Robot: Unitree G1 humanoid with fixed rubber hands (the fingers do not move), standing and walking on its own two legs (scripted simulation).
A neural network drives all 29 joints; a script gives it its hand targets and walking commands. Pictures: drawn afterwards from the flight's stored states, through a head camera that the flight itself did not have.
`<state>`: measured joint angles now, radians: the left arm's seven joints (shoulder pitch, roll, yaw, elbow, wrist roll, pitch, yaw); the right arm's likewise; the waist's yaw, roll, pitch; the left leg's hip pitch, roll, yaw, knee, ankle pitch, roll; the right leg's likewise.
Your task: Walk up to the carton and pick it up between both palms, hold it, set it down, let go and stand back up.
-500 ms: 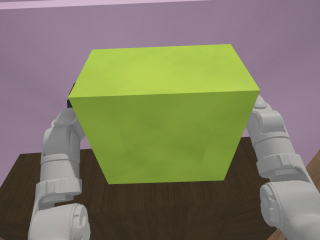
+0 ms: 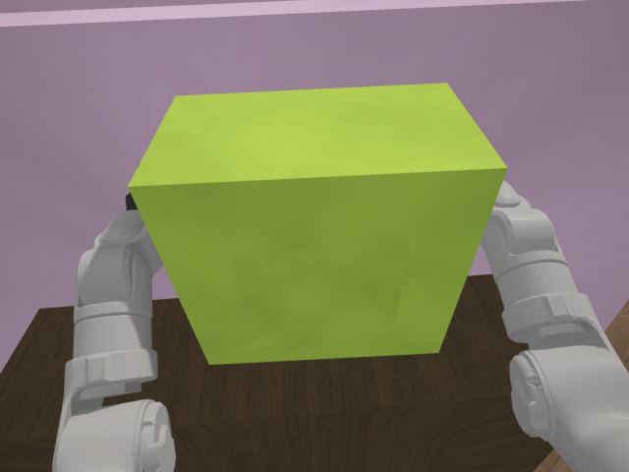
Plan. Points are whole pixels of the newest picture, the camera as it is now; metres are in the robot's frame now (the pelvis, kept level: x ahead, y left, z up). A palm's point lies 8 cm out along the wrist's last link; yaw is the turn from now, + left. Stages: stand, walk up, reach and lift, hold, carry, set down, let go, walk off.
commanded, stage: reach and lift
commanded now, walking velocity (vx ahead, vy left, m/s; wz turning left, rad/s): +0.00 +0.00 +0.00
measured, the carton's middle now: (318, 235) +0.36 -0.01 +0.18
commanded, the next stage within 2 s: hold in 0.02 s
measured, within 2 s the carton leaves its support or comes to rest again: neither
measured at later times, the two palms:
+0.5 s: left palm (134, 219) +0.34 +0.19 +0.23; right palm (487, 174) +0.36 -0.21 +0.25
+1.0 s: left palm (133, 214) +0.34 +0.19 +0.23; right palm (486, 171) +0.36 -0.21 +0.25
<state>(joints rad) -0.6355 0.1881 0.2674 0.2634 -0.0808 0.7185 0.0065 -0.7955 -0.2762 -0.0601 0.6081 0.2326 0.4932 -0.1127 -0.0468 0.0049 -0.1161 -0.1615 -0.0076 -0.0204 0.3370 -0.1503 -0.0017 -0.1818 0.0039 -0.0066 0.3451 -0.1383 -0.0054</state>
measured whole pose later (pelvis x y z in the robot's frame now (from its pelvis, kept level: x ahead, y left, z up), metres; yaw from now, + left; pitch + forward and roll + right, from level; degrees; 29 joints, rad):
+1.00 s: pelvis -0.01 +0.00 +0.00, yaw +0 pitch -2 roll +0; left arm -0.65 0.20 0.27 0.24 -0.08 0.80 0.01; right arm -0.85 -0.28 -0.07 0.61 0.24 0.59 -0.12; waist -0.05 0.00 -0.16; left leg -0.17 -0.01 -0.02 0.35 -0.14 0.00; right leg -0.18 0.00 -0.01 0.35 -0.13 -0.01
